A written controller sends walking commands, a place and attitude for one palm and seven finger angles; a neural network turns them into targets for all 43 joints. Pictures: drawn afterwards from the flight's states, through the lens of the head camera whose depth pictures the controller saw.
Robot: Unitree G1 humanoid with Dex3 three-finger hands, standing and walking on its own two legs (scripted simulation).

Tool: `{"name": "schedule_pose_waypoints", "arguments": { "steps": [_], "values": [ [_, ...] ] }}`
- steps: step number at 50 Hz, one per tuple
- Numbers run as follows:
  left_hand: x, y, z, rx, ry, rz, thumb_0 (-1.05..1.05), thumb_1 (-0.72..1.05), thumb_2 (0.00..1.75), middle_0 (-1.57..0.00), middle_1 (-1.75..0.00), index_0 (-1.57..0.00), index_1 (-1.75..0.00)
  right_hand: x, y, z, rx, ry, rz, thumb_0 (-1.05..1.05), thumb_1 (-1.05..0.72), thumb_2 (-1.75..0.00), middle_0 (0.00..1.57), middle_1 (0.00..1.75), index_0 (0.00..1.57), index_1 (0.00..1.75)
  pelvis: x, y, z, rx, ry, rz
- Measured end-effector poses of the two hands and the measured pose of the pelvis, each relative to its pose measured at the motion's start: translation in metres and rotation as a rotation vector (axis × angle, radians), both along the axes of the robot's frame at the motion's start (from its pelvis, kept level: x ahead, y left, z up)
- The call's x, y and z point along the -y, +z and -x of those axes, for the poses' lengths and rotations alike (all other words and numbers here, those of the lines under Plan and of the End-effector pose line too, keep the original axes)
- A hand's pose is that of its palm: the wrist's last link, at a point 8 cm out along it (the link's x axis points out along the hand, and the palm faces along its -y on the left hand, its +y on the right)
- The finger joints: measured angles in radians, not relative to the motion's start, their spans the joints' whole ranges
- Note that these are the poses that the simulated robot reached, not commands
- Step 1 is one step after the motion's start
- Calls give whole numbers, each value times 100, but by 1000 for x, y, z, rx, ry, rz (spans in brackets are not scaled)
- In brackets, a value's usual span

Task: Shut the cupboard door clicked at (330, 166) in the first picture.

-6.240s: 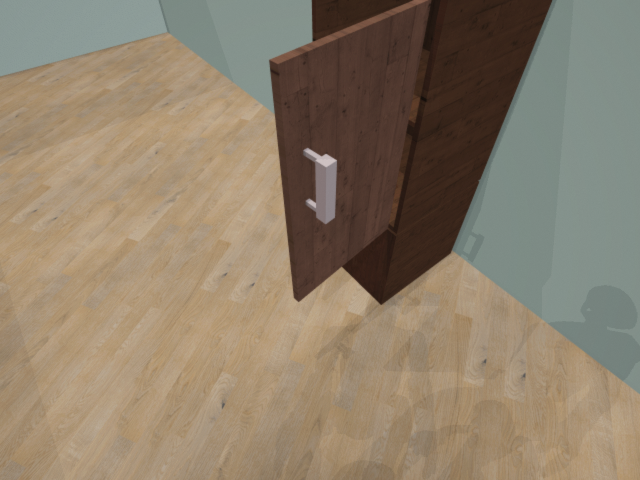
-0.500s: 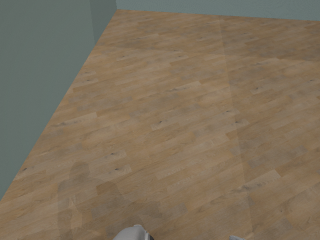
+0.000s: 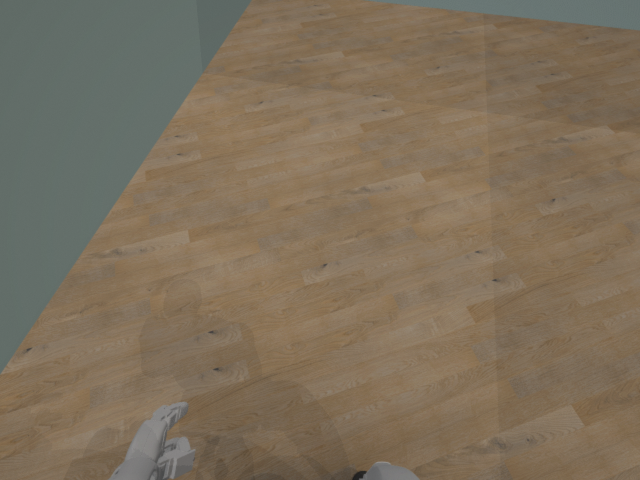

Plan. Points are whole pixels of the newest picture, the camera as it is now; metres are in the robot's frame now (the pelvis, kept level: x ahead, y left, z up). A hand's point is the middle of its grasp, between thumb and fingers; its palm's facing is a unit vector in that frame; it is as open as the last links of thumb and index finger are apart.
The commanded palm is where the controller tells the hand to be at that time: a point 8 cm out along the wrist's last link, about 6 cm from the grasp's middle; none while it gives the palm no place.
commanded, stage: walk to a spot facing it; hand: left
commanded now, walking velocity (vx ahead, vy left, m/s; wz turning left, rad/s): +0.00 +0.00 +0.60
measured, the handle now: out of the picture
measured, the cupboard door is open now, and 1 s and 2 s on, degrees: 97 97 97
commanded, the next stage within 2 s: none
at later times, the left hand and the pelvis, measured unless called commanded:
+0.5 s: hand out of the picture +0.01 +0.19 -0.18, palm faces +0.40 -0.88 -0.26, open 7.3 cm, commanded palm none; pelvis +0.06 -0.02 -0.01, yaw +22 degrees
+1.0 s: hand out of the picture +0.08 +0.16 -0.14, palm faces +0.55 -0.78 -0.28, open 7.4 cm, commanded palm none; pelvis +0.09 -0.08 +0.00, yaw +37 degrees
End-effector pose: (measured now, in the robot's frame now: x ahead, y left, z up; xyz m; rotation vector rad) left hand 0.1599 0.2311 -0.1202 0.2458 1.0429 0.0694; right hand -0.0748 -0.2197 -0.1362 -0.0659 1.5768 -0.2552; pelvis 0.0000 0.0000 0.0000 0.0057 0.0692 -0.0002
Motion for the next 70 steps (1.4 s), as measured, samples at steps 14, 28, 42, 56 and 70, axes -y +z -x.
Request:
{"name": "schedule_pose_waypoints", "arguments": {
  "steps": [14, 28, 42, 56, 70],
  "values": [
    [29, 12, 62, -54, 305, 11, -2, 92, 90, -20, -30, -21, -30, 75, 18, -244, 303, 357, 55, 1, -92, -90, 20, 30, 19, 30, 40, 15, -42, 42, 236, -38],
    [-9, -29, 192, -302, 586, 24, 0, 91, 90, -20, -30, -20, -29, -29, 24, -359, 487, 686, -8, 1, -91, -90, 20, 30, 20, 30, 17, -7, -55, 55, 416, -11],
    [1, 2, 142, -149, 650, 16, 0, 91, 90, -20, -30, -20, -29, -4, 17, -322, 288, 704, -39, 1, -91, -90, 21, 30, 20, 30, 37, 13, -72, 31, 544, 9],
    [82, 21, 129, -99, 785, -4, 0, 90, 90, -20, -30, -20, -29, 47, 1, -379, 205, 805, -56, 1, -91, -90, 20, 30, 20, 30, 89, 15, -106, 34, 743, -62],
    [145, -7, 246, -236, 1103, 81, 0, 91, 90, -20, -30, -20, -29, -70, 14, -449, 350, 1146, -113, 1, -91, -90, 20, 30, 20, 30, 85, 5, -102, 45, 955, -51]
  ]
}}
